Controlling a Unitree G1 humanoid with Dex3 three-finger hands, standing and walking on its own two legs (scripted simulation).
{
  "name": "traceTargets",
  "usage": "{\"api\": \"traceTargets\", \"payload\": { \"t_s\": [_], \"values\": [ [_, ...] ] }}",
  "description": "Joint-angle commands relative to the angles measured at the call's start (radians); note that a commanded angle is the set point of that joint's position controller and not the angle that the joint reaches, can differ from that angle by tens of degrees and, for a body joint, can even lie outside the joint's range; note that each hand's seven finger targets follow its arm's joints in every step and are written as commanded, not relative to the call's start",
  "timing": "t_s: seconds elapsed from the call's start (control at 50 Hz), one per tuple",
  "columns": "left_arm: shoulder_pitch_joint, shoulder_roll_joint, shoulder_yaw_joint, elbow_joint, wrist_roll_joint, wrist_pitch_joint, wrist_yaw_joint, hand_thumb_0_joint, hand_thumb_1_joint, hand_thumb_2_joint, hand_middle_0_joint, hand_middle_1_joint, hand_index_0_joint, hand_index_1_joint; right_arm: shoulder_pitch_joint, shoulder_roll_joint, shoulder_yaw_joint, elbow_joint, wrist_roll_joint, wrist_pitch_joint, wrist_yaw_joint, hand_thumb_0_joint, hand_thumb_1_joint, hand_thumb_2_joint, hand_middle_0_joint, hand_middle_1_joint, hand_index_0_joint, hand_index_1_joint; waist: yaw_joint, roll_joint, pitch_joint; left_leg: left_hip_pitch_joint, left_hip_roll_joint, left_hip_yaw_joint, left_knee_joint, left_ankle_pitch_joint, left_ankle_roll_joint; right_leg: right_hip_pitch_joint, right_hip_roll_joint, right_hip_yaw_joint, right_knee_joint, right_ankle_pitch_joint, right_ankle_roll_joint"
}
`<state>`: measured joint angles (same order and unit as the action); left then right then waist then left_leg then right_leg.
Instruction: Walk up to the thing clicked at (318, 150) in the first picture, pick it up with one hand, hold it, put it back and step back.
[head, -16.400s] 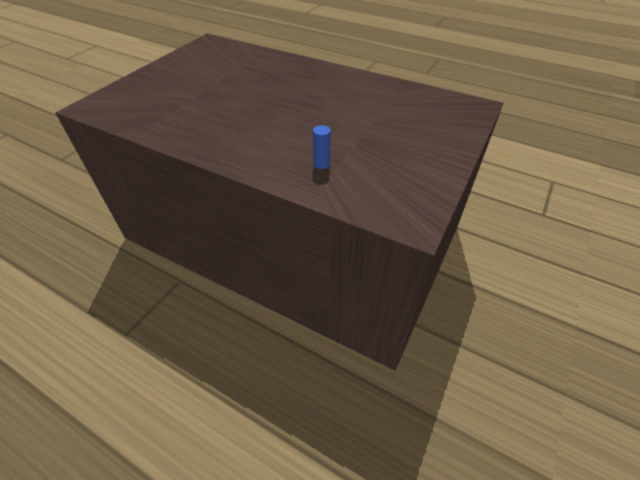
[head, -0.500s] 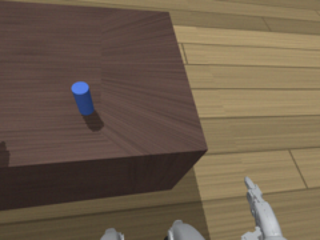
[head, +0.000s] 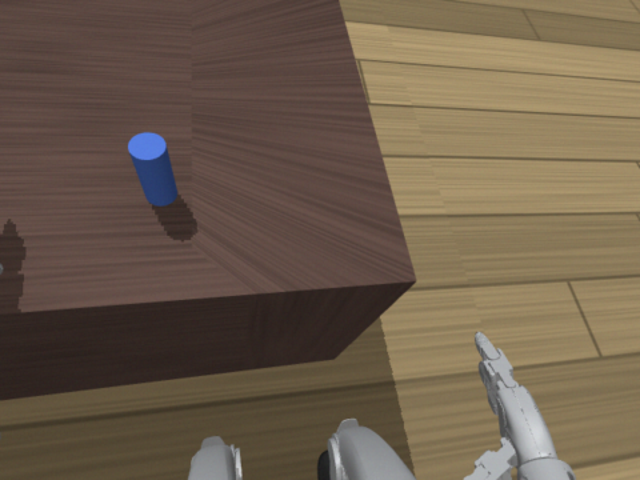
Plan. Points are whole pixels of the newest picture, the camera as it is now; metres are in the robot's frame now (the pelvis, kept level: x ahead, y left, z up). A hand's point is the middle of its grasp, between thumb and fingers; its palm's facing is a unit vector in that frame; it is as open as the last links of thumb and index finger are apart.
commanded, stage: approach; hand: left
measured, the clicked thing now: (155, 171) +0.55 +0.16 -0.04
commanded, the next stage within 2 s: close in in 0.08 s
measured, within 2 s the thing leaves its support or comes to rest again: neither
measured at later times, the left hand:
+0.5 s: hand (140, 188) +0.51 +0.18 -0.02, palm faces +0.08 -1.00 +0.04, open 16.9 cm
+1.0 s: hand (171, 190) +0.51 +0.14 -0.02, palm faces +0.05 -1.00 +0.03, open 17.6 cm
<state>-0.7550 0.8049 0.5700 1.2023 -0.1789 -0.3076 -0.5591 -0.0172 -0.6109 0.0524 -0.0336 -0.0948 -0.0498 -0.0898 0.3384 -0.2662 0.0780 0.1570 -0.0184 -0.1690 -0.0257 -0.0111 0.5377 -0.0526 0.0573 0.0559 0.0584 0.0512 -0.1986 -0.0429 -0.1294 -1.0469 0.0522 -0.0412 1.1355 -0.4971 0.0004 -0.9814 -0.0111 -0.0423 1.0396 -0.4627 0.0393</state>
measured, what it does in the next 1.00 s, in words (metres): stands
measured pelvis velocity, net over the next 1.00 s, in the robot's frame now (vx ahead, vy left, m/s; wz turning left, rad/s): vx -0.01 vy -0.01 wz -0.02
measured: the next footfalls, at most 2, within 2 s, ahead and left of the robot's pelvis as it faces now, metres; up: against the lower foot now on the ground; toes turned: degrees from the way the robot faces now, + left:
none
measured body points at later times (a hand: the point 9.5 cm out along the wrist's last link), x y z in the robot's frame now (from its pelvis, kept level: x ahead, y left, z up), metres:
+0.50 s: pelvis -0.01 -0.01 -0.04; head +0.15 +0.04 +0.38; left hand +0.50 +0.23 -0.02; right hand +0.13 -0.28 -0.03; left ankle +0.01 +0.11 -0.65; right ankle +0.01 -0.15 -0.65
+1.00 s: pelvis -0.01 -0.01 -0.04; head +0.15 +0.03 +0.38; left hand +0.50 +0.19 -0.02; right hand +0.14 -0.28 -0.02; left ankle +0.01 +0.11 -0.65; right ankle +0.01 -0.15 -0.65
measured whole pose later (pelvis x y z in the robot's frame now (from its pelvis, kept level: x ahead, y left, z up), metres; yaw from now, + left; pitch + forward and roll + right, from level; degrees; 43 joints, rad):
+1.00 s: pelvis -0.01 -0.01 -0.04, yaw -1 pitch +27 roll -4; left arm -0.82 0.46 0.41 1.12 -0.04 -0.48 -0.10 -0.02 -0.61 0.01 -0.09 -0.06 -0.11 -0.04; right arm 0.39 -0.25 -0.03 -0.08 -0.07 -0.01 0.05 -0.01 0.51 -0.05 0.06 0.05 0.06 0.05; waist -0.28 -0.01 -0.15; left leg -1.23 0.07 -0.04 1.30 -0.55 -0.02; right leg -1.19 0.00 -0.03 1.24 -0.53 0.02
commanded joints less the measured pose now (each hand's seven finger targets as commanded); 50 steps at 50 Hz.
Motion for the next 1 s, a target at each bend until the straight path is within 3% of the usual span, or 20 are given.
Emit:
{"api": "traceTargets", "payload": {
  "t_s": [0.0, 0.04, 0.12, 0.14, 0.16, 0.2, 0.22, 0.28, 0.32, 0.46, 0.5, 0.56, 0.6, 0.66, 0.72, 0.78, 0.82, 0.86, 0.92, 0.98],
  "values": [
    [-0.402, 0.191, -0.021, -0.312, -0.013, -0.106, 0.067, 0.000, -0.611, 0.071, -0.047, -0.113, -0.063, -0.102, 0.063, -0.229, -0.174, -0.235, -0.010, -0.047, -0.008, 0.000, 0.559, -0.046, 0.050, 0.051, 0.050, 0.051, -0.035, 0.322, -0.548, 0.572, -0.001, -0.035, -0.070, 0.515, -0.025, 0.004, 0.033, -0.015, -0.051, 0.302, -0.066],
    [-0.404, 0.186, -0.020, -0.321, 0.008, -0.121, 0.113, 0.000, -0.604, 0.135, -0.131, -0.199, -0.150, -0.186, 0.092, -0.201, -0.152, -0.243, -0.016, -0.033, 0.001, 0.000, 0.555, -0.045, 0.050, 0.051, 0.050, 0.051, -0.027, 0.343, -0.531, 0.539, -0.005, -0.029, -0.059, 0.497, -0.025, 0.007, 0.032, -0.010, -0.038, 0.294, -0.067],
    [-0.451, 0.095, -0.063, -0.343, 0.032, -0.146, 0.208, 0.000, -0.524, 0.288, -0.298, -0.377, -0.319, -0.364, 0.082, -0.202, -0.186, -0.282, -0.031, -0.014, 0.015, 0.000, 0.542, -0.048, 0.050, 0.051, 0.050, 0.051, -0.027, 0.380, -0.525, 0.501, -0.001, -0.035, -0.042, 0.484, -0.030, -0.030, 0.036, -0.013, -0.004, 0.274, -0.071],
    [-0.434, 0.113, -0.045, -0.325, 0.049, -0.149, 0.238, 0.000, -0.516, 0.298, -0.307, -0.390, -0.331, -0.374, 0.098, -0.217, -0.211, -0.276, -0.037, -0.008, 0.017, 0.000, 0.541, -0.047, 0.050, 0.051, 0.050, 0.051, -0.027, 0.387, -0.527, 0.507, 0.004, -0.042, -0.043, 0.479, -0.033, -0.048, 0.039, -0.017, 0.007, 0.260, -0.074],
    [-0.440, 0.050, -0.088, -0.316, 0.061, -0.157, 0.257, 0.000, -0.532, 0.280, -0.293, -0.373, -0.318, -0.357, 0.086, -0.198, -0.202, -0.282, -0.041, -0.005, 0.025, 0.000, 0.538, -0.048, 0.050, 0.051, 0.050, 0.051, -0.031, 0.396, -0.520, 0.502, 0.008, -0.047, -0.037, 0.500, -0.036, -0.061, 0.041, -0.021, 0.017, 0.263, -0.076],
    [-0.447, 0.032, -0.083, -0.298, 0.076, -0.173, 0.299, 0.000, -0.525, 0.147, -0.165, -0.226, -0.194, -0.201, 0.071, -0.188, -0.211, -0.291, -0.048, 0.010, 0.036, 0.000, 0.546, -0.046, 0.050, 0.051, 0.050, 0.051, -0.027, 0.382, -0.531, 0.451, 0.006, -0.046, -0.021, 0.496, -0.032, -0.054, 0.045, -0.021, 0.034, 0.268, -0.076],
    [-0.432, 0.072, -0.049, -0.294, 0.083, -0.181, 0.325, 0.000, -0.521, 0.135, -0.146, -0.201, -0.172, -0.178, 0.076, -0.209, -0.241, -0.280, -0.052, 0.017, 0.037, 0.000, 0.547, -0.046, 0.050, 0.051, 0.050, 0.051, -0.020, 0.378, -0.536, 0.431, 0.005, -0.043, -0.016, 0.478, -0.028, -0.043, 0.046, -0.019, 0.045, 0.267, -0.076],
    [-0.455, 0.034, -0.060, -0.299, 0.100, -0.209, 0.364, 0.000, -0.517, 0.111, -0.129, -0.171, -0.149, -0.152, 0.043, -0.167, -0.217, -0.312, -0.058, 0.035, 0.049, 0.000, 0.544, -0.047, 0.050, 0.051, 0.050, 0.051, -0.024, 0.344, -0.585, 0.343, -0.010, -0.021, 0.017, 0.437, -0.008, 0.028, 0.046, -0.002, 0.066, 0.302, -0.070],
    [-0.444, 0.071, -0.022, -0.281, 0.112, -0.222, 0.393, 0.000, -0.541, 0.098, -0.122, -0.163, -0.144, -0.143, 0.036, -0.169, -0.218, -0.342, -0.059, 0.048, 0.051, 0.000, 0.542, -0.047, 0.050, 0.051, 0.050, 0.051, -0.014, 0.295, -0.621, 0.271, -0.015, -0.016, 0.021, 0.410, 0.000, 0.087, 0.047, 0.002, 0.078, 0.318, -0.065],
    [-0.442, 0.020, -0.049, -0.229, 0.111, -0.238, 0.390, 0.000, -0.549, 0.057, -0.077, -0.113, -0.104, -0.088, 0.085, -0.169, -0.219, -0.397, -0.047, 0.075, 0.046, 0.000, 0.547, -0.045, 0.050, 0.050, 0.050, 0.050, -0.067, 0.225, -0.598, 0.188, -0.018, -0.002, 0.029, 0.309, 0.012, 0.115, 0.048, 0.028, 0.064, 0.305, -0.051],
    [-0.477, -0.040, -0.091, -0.238, 0.103, -0.236, 0.379, 0.000, -0.591, 0.020, -0.071, -0.090, -0.098, -0.065, 0.097, -0.150, -0.200, -0.397, -0.044, 0.074, 0.049, 0.000, 0.540, -0.045, 0.050, 0.050, 0.050, 0.050, -0.082, 0.231, -0.582, 0.188, -0.018, -0.003, 0.035, 0.307, 0.012, 0.096, 0.045, 0.030, 0.064, 0.306, -0.050],
    [-0.461, -0.051, -0.105, -0.199, 0.107, -0.226, 0.378, 0.000, -0.611, 0.000, -0.072, -0.074, -0.099, -0.050, 0.119, -0.176, -0.230, -0.399, -0.038, 0.075, 0.047, 0.000, 0.540, -0.045, 0.050, 0.050, 0.050, 0.050, -0.093, 0.229, -0.540, 0.215, -0.017, -0.002, 0.039, 0.286, 0.012, 0.032, 0.045, 0.027, 0.055, 0.274, -0.052],
    [-0.484, -0.088, -0.126, -0.221, 0.101, -0.230, 0.381, 0.000, -0.611, 0.000, -0.073, -0.068, -0.098, -0.045, 0.125, -0.147, -0.199, -0.387, -0.040, 0.077, 0.055, 0.000, 0.534, -0.046, 0.050, 0.050, 0.050, 0.050, -0.082, 0.237, -0.538, 0.208, -0.021, -0.002, 0.039, 0.282, 0.010, 0.032, 0.043, 0.024, 0.056, 0.273, -0.052],
    [-0.503, -0.079, -0.128, -0.253, 0.105, -0.232, 0.392, 0.000, -0.611, 0.000, -0.074, -0.059, -0.100, -0.036, 0.117, -0.169, -0.220, -0.412, -0.040, 0.077, 0.054, 0.000, 0.535, -0.046, 0.050, 0.050, 0.049, 0.050, -0.086, 0.265, -0.569, 0.249, -0.021, -0.005, 0.040, 0.293, 0.007, 0.018, 0.043, 0.019, 0.061, 0.270, -0.055],
    [-0.497, -0.116, -0.149, -0.268, 0.112, -0.233, 0.413, 0.000, -0.611, 0.000, -0.081, -0.061, -0.104, -0.041, 0.147, -0.146, -0.203, -0.395, -0.045, 0.085, 0.058, 0.000, 0.535, -0.047, 0.050, 0.050, 0.049, 0.050, -0.087, 0.282, -0.586, 0.282, -0.021, -0.006, 0.046, 0.345, 0.005, 0.025, 0.041, 0.015, 0.063, 0.304, -0.057],
    [-0.493, -0.083, -0.135, -0.297, 0.118, -0.235, 0.435, 0.000, -0.611, 0.000, -0.096, -0.063, -0.118, -0.042, 0.127, -0.159, -0.217, -0.405, -0.044, 0.092, 0.057, 0.000, 0.527, -0.048, 0.050, 0.050, 0.050, 0.050, -0.074, 0.294, -0.606, 0.282, -0.021, -0.006, 0.049, 0.376, 0.006, 0.049, 0.041, 0.016, 0.068, 0.331, -0.057],
    [-0.463, -0.138, -0.153, -0.266, 0.121, -0.236, 0.444, 0.000, -0.611, 0.000, -0.094, -0.060, -0.116, -0.040, 0.098, -0.143, -0.208, -0.402, -0.046, 0.096, 0.060, 0.000, 0.527, -0.048, 0.050, 0.050, 0.050, 0.050, -0.074, 0.270, -0.570, 0.243, -0.020, -0.008, 0.041, 0.361, 0.005, 0.051, 0.041, 0.012, 0.074, 0.325, -0.059],
    [-0.499, -0.111, -0.138, -0.329, 0.126, -0.246, 0.456, 0.000, -0.611, 0.000, -0.090, -0.059, -0.112, -0.039, 0.084, -0.156, -0.222, -0.430, -0.047, 0.100, 0.060, 0.000, 0.521, -0.049, 0.050, 0.050, 0.050, 0.050, -0.064, 0.285, -0.620, 0.279, -0.019, -0.009, 0.036, 0.372, 0.003, 0.063, 0.043, 0.012, 0.072, 0.329, -0.060],
    [-0.450, -0.149, -0.154, -0.295, 0.128, -0.244, 0.460, 0.000, -0.611, 0.000, -0.083, -0.059, -0.108, -0.036, 0.094, -0.145, -0.218, -0.415, -0.048, 0.110, 0.062, 0.000, 0.525, -0.048, 0.050, 0.050, 0.050, 0.050, -0.056, 0.279, -0.596, 0.290, -0.017, -0.012, 0.031, 0.399, -0.003, 0.049, 0.047, 0.003, 0.078, 0.329, -0.063],
    [-0.392, -0.192, -0.164, -0.237, 0.132, -0.241, 0.469, 0.000, -0.611, 0.000, -0.111, -0.038, -0.121, -0.029, 0.126, -0.163, -0.243, -0.398, -0.050, 0.114, 0.061, 0.000, 0.524, -0.051, 0.049, 0.050, 0.049, 0.050, -0.078, 0.236, -0.558, 0.269, -0.013, -0.011, 0.041, 0.413, 0.003, 0.034, 0.051, 0.003, 0.080, 0.350, -0.061]
  ]
}}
